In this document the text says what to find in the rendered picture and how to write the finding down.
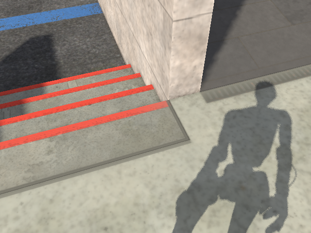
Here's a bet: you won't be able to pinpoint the stairs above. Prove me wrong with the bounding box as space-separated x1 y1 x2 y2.
0 64 160 143

